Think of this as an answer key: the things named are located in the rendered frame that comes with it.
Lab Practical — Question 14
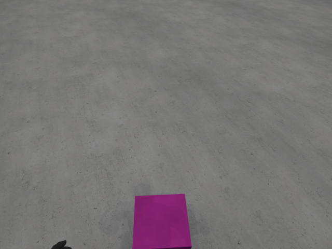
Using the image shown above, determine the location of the carton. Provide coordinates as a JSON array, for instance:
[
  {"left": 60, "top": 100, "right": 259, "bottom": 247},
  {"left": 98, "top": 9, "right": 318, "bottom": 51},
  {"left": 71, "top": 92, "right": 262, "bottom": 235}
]
[{"left": 132, "top": 194, "right": 192, "bottom": 249}]

